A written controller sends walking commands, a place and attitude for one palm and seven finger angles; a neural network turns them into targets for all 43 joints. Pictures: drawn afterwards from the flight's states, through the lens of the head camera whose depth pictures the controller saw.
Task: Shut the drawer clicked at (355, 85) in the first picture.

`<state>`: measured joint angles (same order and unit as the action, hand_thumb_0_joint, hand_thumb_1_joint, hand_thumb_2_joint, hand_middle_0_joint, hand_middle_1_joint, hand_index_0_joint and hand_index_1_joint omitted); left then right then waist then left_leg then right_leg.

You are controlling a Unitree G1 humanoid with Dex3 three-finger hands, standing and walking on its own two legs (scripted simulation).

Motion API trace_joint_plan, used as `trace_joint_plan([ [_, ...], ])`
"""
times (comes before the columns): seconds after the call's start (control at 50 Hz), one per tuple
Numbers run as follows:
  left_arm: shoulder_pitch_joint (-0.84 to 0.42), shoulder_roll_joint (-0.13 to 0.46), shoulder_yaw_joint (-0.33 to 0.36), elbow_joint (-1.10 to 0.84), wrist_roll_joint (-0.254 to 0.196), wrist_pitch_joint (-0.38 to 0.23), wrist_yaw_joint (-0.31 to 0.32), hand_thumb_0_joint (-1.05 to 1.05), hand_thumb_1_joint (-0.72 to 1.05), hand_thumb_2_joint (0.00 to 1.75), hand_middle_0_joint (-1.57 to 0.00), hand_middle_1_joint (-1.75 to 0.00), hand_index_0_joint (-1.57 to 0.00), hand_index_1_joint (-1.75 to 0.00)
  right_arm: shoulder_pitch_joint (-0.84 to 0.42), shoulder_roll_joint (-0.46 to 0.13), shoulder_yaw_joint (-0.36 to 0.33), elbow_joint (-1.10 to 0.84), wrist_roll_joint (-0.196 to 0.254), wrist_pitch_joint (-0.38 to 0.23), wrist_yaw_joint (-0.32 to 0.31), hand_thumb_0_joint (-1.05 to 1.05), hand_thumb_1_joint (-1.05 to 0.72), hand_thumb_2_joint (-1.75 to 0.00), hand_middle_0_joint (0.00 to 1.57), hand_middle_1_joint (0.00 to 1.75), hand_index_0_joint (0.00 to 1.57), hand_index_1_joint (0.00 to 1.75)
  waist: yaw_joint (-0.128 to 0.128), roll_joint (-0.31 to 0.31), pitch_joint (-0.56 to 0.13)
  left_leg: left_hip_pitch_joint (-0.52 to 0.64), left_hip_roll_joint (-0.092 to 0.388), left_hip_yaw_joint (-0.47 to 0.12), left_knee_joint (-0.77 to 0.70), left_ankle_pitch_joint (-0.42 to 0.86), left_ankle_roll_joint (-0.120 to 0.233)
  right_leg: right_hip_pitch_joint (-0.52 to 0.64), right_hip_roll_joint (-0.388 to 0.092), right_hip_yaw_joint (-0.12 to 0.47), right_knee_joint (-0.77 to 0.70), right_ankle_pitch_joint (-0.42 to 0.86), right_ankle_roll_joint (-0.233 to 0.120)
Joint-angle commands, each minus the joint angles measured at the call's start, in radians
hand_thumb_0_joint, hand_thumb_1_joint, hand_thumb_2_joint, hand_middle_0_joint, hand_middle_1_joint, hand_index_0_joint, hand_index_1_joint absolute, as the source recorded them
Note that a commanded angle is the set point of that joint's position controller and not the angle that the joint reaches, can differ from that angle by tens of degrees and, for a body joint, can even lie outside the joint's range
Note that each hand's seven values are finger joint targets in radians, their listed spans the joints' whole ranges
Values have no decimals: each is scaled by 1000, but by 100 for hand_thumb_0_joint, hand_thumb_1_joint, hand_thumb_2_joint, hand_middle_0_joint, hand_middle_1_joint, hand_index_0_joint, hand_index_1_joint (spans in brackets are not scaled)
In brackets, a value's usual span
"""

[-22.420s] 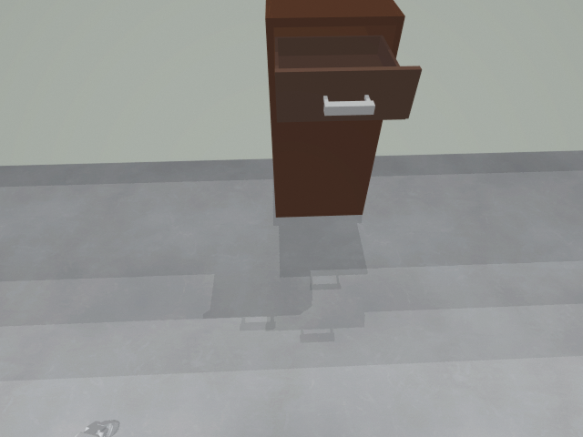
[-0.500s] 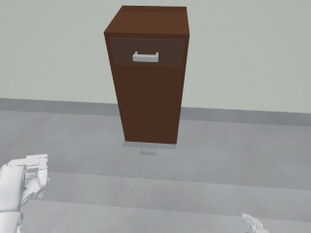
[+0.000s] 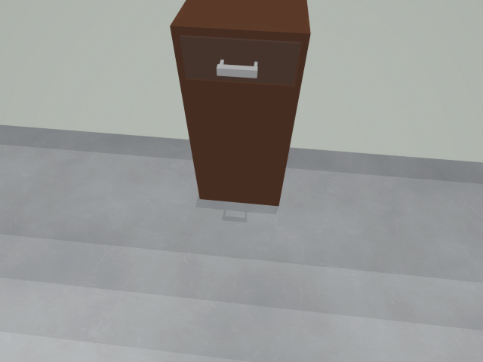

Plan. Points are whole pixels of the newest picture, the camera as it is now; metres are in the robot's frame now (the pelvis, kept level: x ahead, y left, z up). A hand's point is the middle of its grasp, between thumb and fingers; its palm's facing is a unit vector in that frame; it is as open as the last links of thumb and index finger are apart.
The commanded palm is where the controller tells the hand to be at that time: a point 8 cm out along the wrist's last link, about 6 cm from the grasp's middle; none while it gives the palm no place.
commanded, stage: let the arm hang, fingers relaxed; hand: left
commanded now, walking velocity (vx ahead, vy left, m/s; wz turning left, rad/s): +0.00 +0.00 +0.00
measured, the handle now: (238, 67) +0.93 +0.08 +0.00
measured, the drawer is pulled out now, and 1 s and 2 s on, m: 0.00 0.00 0.00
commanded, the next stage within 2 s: look to check the result in 0.54 s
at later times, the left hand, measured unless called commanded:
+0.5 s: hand out of the picture +0.03 +0.18 -0.17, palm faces +0.00 -0.98 -0.20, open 7.3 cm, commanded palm none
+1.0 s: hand out of the picture +0.04 +0.18 -0.17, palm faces +0.00 -0.97 -0.23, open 7.3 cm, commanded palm none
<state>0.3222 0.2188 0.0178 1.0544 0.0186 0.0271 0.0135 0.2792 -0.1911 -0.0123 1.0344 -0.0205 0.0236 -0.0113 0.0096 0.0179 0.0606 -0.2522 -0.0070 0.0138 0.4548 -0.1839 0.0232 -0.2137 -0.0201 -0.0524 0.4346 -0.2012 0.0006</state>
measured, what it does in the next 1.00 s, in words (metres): stands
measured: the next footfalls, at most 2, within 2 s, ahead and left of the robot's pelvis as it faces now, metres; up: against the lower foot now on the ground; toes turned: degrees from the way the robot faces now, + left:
none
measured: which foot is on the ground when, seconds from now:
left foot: down 0.00-1.00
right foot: down 0.00-1.00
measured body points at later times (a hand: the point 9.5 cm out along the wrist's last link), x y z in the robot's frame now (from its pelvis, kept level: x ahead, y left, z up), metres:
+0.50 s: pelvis +0.01 +0.00 +0.00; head +0.02 -0.01 +0.45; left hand +0.03 +0.23 -0.16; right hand -0.01 -0.22 -0.16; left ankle +0.04 +0.10 -0.74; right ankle +0.02 -0.12 -0.74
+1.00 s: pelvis +0.02 -0.01 +0.00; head +0.03 -0.02 +0.45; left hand +0.04 +0.23 -0.15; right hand +0.03 -0.25 -0.16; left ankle +0.04 +0.10 -0.74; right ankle +0.02 -0.12 -0.74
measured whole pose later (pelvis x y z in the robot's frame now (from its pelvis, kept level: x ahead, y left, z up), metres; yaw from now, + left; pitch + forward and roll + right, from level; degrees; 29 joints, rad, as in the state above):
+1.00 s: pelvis +0.02 -0.01 +0.00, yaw -1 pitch -2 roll +0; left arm 0.22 0.19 0.02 1.15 0.01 -0.01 0.02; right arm 0.23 -0.19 -0.02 1.13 -0.02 0.00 -0.02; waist -0.01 0.02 0.06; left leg -0.18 0.00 0.03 0.39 -0.19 0.01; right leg -0.16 -0.01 -0.04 0.39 -0.21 -0.01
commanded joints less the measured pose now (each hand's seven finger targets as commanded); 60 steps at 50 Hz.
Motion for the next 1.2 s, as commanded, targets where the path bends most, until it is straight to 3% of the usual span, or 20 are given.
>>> trace_joint_plan([
  [0.0,-9,103,15,-15,-6,-37,9,0,90,90,-24,-34,-24,-34,29,-115,-22,-15,3,-28,-15,0,-90,-90,20,30,20,30,-12,-15,-35,26,108,-122,-140,-71,24,-11,-74,89,-108,-86,-52],
  [0.08,-9,101,12,20,-7,-38,13,0,90,90,-20,-30,-20,-30,40,-103,-20,18,5,-27,-15,0,-90,-90,20,30,20,30,-12,-26,7,24,104,-106,-141,-52,21,-24,-80,87,-119,-91,-50],
  [0.32,-21,77,13,51,-6,-36,17,0,90,90,-20,-30,-20,-30,51,-69,-18,59,1,-25,-17,0,-90,-90,20,30,20,30,-13,-12,42,12,94,-99,-153,-78,16,-33,-77,95,-123,-108,-46],
  [0.68,-47,82,22,53,-8,-49,20,0,90,90,-20,-30,-20,-30,40,-82,-24,75,5,-36,-24,0,-90,-90,20,30,20,30,-17,-16,-18,76,106,-84,-118,90,13,13,-83,96,-116,24,-49],
  [0.72,-47,82,21,57,-8,-47,19,0,90,90,-20,-30,-20,-30,34,-83,-24,77,5,-35,-25,0,-90,-90,20,30,20,30,-16,5,-8,76,106,-83,-123,79,11,11,-82,99,-122,13,-47],
  [0.86,-58,100,21,60,-7,-48,18,0,90,90,-20,-30,-20,-30,15,-104,-27,73,5,-30,-22,0,-90,-90,20,30,20,30,-17,-27,3,85,105,-79,-125,44,10,-4,-83,106,-143,-27,-48],
  [1.06,-80,122,24,57,-7,-54,17,0,90,90,-20,-30,-20,-30,-21,-131,-28,72,6,-36,-23,0,-90,-90,20,30,20,30,-17,-17,-18,112,113,-77,-127,108,8,21,-87,111,-140,65,-47],
  [1.18,-96,137,25,55,-8,-55,15,0,90,90,-20,-30,-20,-30,-37,-139,-27,72,4,-34,-21,0,-90,-90,20,30,20,30,-19,-25,-13,112,114,-77,-135,89,5,24,-89,114,-155,44,-46],
])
